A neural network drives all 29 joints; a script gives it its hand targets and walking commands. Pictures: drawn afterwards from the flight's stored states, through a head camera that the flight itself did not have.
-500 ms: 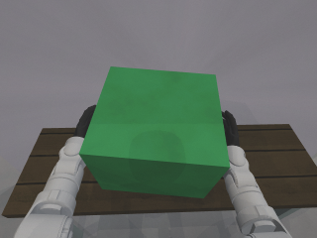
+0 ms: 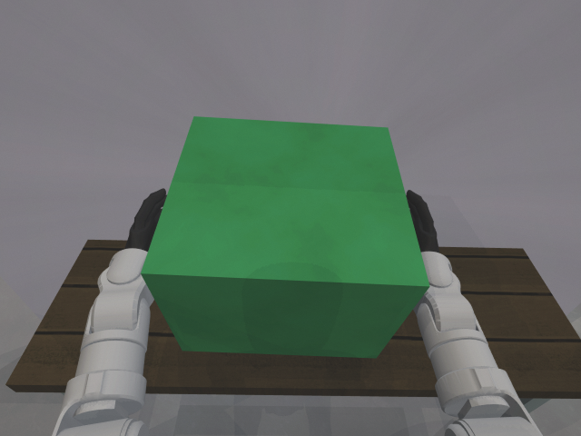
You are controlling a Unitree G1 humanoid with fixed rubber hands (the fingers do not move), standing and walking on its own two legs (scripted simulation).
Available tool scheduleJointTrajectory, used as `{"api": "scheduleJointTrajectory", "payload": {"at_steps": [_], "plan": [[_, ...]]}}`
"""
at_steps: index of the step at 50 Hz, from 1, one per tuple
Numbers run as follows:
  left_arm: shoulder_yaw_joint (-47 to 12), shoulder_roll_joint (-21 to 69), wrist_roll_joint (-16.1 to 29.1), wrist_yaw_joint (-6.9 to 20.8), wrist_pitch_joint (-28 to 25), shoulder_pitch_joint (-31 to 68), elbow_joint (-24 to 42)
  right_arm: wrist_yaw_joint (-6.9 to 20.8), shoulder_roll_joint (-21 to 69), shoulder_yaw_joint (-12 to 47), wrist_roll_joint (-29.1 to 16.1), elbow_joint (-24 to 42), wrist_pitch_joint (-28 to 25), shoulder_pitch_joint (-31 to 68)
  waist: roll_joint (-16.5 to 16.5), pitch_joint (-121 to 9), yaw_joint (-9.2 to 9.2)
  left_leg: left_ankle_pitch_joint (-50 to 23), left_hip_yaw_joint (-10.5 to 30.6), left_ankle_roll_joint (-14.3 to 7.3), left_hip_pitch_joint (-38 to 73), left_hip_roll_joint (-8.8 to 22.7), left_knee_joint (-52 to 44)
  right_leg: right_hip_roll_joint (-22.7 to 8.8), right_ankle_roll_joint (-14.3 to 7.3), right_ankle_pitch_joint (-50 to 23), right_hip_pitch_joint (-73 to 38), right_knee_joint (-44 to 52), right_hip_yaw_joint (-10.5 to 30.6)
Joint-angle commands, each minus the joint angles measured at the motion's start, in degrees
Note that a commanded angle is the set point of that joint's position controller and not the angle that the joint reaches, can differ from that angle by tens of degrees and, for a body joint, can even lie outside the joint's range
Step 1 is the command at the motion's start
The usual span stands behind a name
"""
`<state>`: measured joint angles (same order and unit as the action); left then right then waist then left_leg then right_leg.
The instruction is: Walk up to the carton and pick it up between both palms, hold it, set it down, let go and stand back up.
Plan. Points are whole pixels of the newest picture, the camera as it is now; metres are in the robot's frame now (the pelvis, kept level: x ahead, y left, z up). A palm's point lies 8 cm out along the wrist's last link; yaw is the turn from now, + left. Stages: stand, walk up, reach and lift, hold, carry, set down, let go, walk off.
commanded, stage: reach and lift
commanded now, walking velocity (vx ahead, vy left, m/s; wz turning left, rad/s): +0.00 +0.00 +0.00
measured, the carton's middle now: (285, 238) +0.39 -0.02 +0.09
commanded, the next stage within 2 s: hold in 1.44 s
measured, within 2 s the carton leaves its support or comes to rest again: neither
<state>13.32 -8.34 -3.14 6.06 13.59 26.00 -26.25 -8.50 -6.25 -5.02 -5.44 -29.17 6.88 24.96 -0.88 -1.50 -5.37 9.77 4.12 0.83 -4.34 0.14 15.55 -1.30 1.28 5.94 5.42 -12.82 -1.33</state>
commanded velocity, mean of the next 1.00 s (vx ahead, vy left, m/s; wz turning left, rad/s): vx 0.00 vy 0.00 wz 0.00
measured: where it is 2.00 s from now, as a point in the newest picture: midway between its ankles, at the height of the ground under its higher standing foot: outside the picture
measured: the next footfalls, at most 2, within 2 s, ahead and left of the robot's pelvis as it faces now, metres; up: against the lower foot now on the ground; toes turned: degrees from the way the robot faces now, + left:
none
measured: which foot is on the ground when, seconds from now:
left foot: down 0.00-1.00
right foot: down 0.00-1.00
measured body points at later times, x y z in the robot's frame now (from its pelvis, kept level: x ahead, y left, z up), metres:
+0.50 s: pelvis +0.00 +0.00 +0.00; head -0.04 +0.02 +0.45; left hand +0.36 +0.19 +0.14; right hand +0.35 -0.20 +0.14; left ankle -0.01 +0.13 -0.75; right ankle +0.01 -0.13 -0.75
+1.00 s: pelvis -0.01 -0.01 +0.00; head -0.03 +0.00 +0.45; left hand +0.35 +0.19 +0.15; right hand +0.36 -0.20 +0.16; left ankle -0.01 +0.13 -0.75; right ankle +0.01 -0.13 -0.75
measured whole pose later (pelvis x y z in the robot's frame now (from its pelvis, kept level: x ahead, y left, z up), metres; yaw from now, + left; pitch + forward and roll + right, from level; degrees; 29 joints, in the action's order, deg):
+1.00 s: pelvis -0.01 -0.01 +0.00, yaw +0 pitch -3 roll +0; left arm 18.0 -2.8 -6.7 4.9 33.2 22.1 -2.3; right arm -3.8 -8.8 -5.1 -8.0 -20.5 20.0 29.5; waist -0.9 -1.3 -3.8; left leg 9.5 3.8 1.4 -3.4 0.6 15.6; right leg -1.0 0.7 6.5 5.0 -14.3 -1.6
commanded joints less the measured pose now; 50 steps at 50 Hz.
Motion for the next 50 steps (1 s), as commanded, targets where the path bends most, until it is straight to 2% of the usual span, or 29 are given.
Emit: {"api": "scheduleJointTrajectory", "payload": {"at_steps": [1, 2, 3, 5, 6, 7, 9, 10, 11, 12, 13, 14, 17, 18, 21, 22, 27, 30, 32, 35, 36, 40, 41, 42, 43, 45, 48, 49, 50], "plan": [[-26.63, 30.88, 4.04, 7.25, -1.90, 35.97, 17.70, 8.51, 34.43, 27.44, -2.71, 20.35, -3.28, 35.24, -0.14, -26.24, 0.31, -18.87, -4.97, 1.17, 3.06, -4.31, 0.19, 3.36, -0.17, -15.87, -14.56, -1.56, -2.06], [-27.92, 31.82, 4.49, 6.65, -1.34, 35.37, 19.90, 8.66, 32.75, 26.55, -2.94, 20.53, -3.07, 34.81, 1.79, -27.00, -0.36, -19.87, -4.52, 2.24, 5.40, -3.72, 0.60, 3.73, -0.32, -14.40, -11.38, -1.43, -2.66], [-27.16, 30.57, 3.46, 6.69, -0.28, 36.21, 18.02, 8.85, 31.97, 25.75, -2.17, 18.09, -1.90, 33.89, 1.22, -24.38, -0.54, -17.60, -4.56, 1.92, 4.24, -3.78, 0.00, 3.66, -0.51, -11.67, -11.00, -0.90, -2.49], [-25.52, 30.26, 1.82, 6.90, 1.87, 32.41, 20.49, 9.35, 30.53, 25.09, -2.62, 15.21, -0.60, 31.09, 3.10, -20.63, 0.08, -17.45, -5.14, 2.29, 3.55, -3.67, -0.92, 3.64, -0.78, -10.40, -10.99, -0.80, -2.82], [-24.16, 29.33, 1.31, 7.40, 2.50, 31.97, 19.40, 9.43, 30.50, 24.67, -1.52, 16.62, -0.40, 31.47, 0.73, -20.41, 0.22, -15.52, -5.53, 1.52, 3.16, -4.14, -1.09, 3.38, -0.33, -10.10, -12.89, -0.41, -2.72], [-24.25, 30.26, 0.91, 7.48, 3.84, 31.70, 20.35, 9.90, 29.68, 23.91, -2.94, 16.51, 0.08, 31.82, 2.27, -18.82, 0.65, -15.79, -5.21, 2.08, 2.46, -3.87, -1.76, 3.94, -0.70, -8.43, -12.69, -0.35, -3.04], [-27.49, 33.63, 3.48, 6.54, 4.56, 33.26, 25.95, 10.75, 28.40, 22.87, -3.89, 20.21, -0.17, 33.62, 4.26, -21.52, -0.62, -18.45, -5.13, 3.45, 5.22, -3.08, -0.70, 4.63, -1.00, -8.25, -10.10, -0.97, -3.50], [-27.41, 32.08, 3.86, 6.03, 4.31, 36.19, 26.13, 10.55, 29.61, 23.66, -4.12, 22.71, -0.12, 36.17, 2.57, -21.91, 0.07, -19.89, -4.62, 2.93, 4.55, -3.08, 0.17, 4.56, -1.14, -9.30, -10.52, -1.08, -2.85], [-27.42, 31.60, 3.19, 5.80, 5.52, 32.34, 26.21, 10.53, 27.70, 23.59, -4.02, 20.90, 0.89, 33.35, 4.18, -21.68, -0.35, -21.37, -4.81, 3.44, 5.95, -3.02, 0.25, 4.42, -1.15, -9.69, -10.92, -0.81, -2.90], [-26.60, 30.80, 2.66, 6.04, 6.53, 32.70, 24.85, 10.82, 27.97, 23.67, -4.43, 20.76, 1.35, 34.20, 4.11, -20.39, -0.11, -20.03, -5.11, 3.01, 4.99, -3.28, -0.06, 4.35, -0.97, -8.48, -9.89, -0.48, -3.05], [-26.37, 31.53, 2.47, 5.71, 7.05, 31.16, 26.46, 11.34, 28.25, 24.62, -3.99, 23.54, 1.50, 35.17, 1.96, -22.29, 1.83, -20.29, -5.02, 2.50, 5.45, -3.42, -0.25, 4.50, -0.99, -8.59, -10.77, -0.76, -3.01], [-26.78, 30.94, 2.62, 5.71, 7.48, 31.65, 27.86, 11.47, 27.25, 23.78, -4.26, 21.86, 1.97, 33.73, 3.12, -20.99, 0.61, -19.57, -5.04, 2.95, 5.77, -3.27, -0.23, 4.63, -0.78, -7.94, -10.61, -1.08, -2.99], [-23.12, 29.76, 0.99, 5.68, 9.92, 33.30, 23.89, 12.64, 27.06, 22.11, -4.00, 18.35, 3.30, 36.40, 2.86, -17.43, 2.69, -12.87, -5.62, 1.84, 2.54, -3.75, -1.95, 4.38, -1.01, -2.24, -9.94, -0.22, -3.05], [-23.47, 30.13, 0.95, 6.21, 10.48, 32.22, 22.99, 12.59, 27.21, 21.15, -3.35, 18.04, 3.39, 37.23, 1.91, -15.53, 1.86, -11.74, -5.66, 1.51, 1.22, -3.70, -2.41, 4.22, -1.37, -2.41, -10.22, 0.14, -2.50], [-25.58, 31.88, 2.45, 5.59, 10.45, 30.91, 27.80, 12.56, 27.27, 23.54, -5.04, 23.51, 3.30, 37.86, -0.81, -22.37, 1.42, -19.45, -5.25, 1.67, 4.82, -3.58, -0.47, 5.11, -0.51, -9.53, -11.42, -1.13, -3.38], [-26.38, 31.70, 2.67, 5.25, 10.65, 32.26, 31.31, 12.79, 27.23, 23.98, -5.77, 22.89, 3.54, 35.90, 1.49, -22.48, 1.32, -20.73, -5.50, 2.51, 5.80, -3.56, 0.01, 4.99, -0.52, -8.74, -11.02, -1.15, -3.37], [-23.47, 29.08, 0.75, 5.98, 12.94, 31.85, 26.72, 13.46, 25.02, 19.64, -4.19, 18.46, 5.24, 36.85, 2.70, -17.02, 1.16, -12.19, -5.72, 1.88, 2.18, -3.69, -1.89, 4.29, -0.92, -2.96, -10.22, -0.34, -3.05], [-24.80, 29.83, 2.22, 5.63, 12.68, 33.68, 32.00, 13.09, 26.16, 21.60, -4.96, 22.46, 5.20, 37.67, 1.53, -21.75, 0.84, -18.71, -5.46, 2.03, 4.31, -3.84, -0.25, 4.52, -0.44, -9.17, -12.38, -1.48, -3.24], [-25.09, 29.07, 1.40, 5.57, 13.15, 31.87, 32.21, 12.83, 25.55, 22.34, -5.62, 21.76, 5.96, 35.17, 2.14, -20.99, 0.42, -20.07, -4.96, 2.27, 4.71, -3.93, 0.42, 4.37, -0.32, -10.12, -12.42, -1.61, -3.16], [-25.68, 29.58, 2.61, 5.76, 13.77, 30.00, 33.35, 12.40, 26.00, 24.27, -6.76, 26.71, 6.43, 37.16, -0.67, -23.22, 0.66, -20.08, -5.02, 1.53, 3.35, -4.18, 0.39, 4.13, 0.10, -13.80, -14.45, -2.14, -2.34], [-25.24, 28.38, 1.88, 5.55, 13.93, 31.23, 35.19, 12.80, 25.17, 23.71, -6.33, 23.77, 6.73, 34.83, 2.93, -22.45, 0.26, -21.55, -4.90, 2.37, 4.54, -4.20, 0.46, 4.20, -0.06, -12.63, -13.21, -2.13, -3.22], [-24.87, 27.66, 2.12, 5.60, 15.11, 29.73, 35.49, 12.69, 25.11, 24.04, -7.86, 26.71, 7.82, 36.38, 0.78, -23.15, 1.27, -20.92, -4.95, 1.76, 4.08, -4.25, -0.04, 4.37, 0.32, -13.94, -14.00, -2.01, -2.90], [-25.06, 27.51, 1.92, 5.20, 15.10, 30.98, 36.40, 12.73, 25.11, 23.74, -7.69, 25.97, 8.06, 35.80, 2.76, -22.44, 1.04, -22.24, -4.69, 2.29, 4.60, -4.17, 0.26, 4.33, 0.10, -13.96, -13.24, -2.02, -2.80], [-24.57, 26.99, 2.12, 5.29, 15.76, 28.98, 36.93, 12.51, 24.78, 24.34, -8.53, 27.28, 8.43, 34.79, 0.90, -22.97, 1.07, -22.11, -4.37, 1.83, 4.48, -4.17, 0.48, 4.38, 0.19, -14.33, -13.44, -2.15, -2.42], [-24.06, 26.95, 1.12, 5.44, 16.10, 30.75, 35.05, 12.82, 24.54, 23.78, -8.05, 25.64, 8.84, 37.52, 2.81, -20.23, 1.97, -18.82, -5.08, 1.85, 2.29, -4.27, -0.16, 4.19, -0.09, -11.61, -12.88, -1.73, -2.47], [-23.81, 27.64, 2.35, 5.30, 16.45, 30.65, 34.69, 13.13, 24.79, 23.34, -8.01, 27.36, 9.11, 39.31, -0.26, -20.88, 2.06, -16.93, -4.76, 1.44, 1.93, -3.75, -1.05, 4.63, -0.23, -9.13, -12.58, -1.86, -3.15], [-22.81, 27.34, 2.62, 4.93, 15.73, 34.57, 33.96, 13.04, 26.18, 22.96, -6.55, 25.24, 9.48, 41.45, -0.03, -22.91, 2.50, -13.57, -4.95, 1.09, 0.75, -3.61, -1.47, 4.13, -0.38, -7.56, -12.62, -1.91, -2.53], [-24.82, 27.21, 3.81, 4.97, 14.95, 34.62, 37.75, 12.91, 26.40, 24.30, -6.87, 26.40, 9.27, 38.39, -0.04, -26.50, 1.54, -17.88, -5.04, 1.73, 2.48, -3.70, 0.01, 4.28, 0.16, -12.50, -13.80, -2.95, -2.91], [-24.84, 27.23, 3.43, 5.06, 16.00, 32.38, 35.62, 12.80, 25.10, 23.61, -7.19, 25.25, 9.49, 38.24, 0.67, -23.55, 1.00, -19.12, -4.69, 2.16, 2.75, -3.60, 0.12, 4.62, -0.13, -12.04, -12.79, -2.60, -3.14]]}}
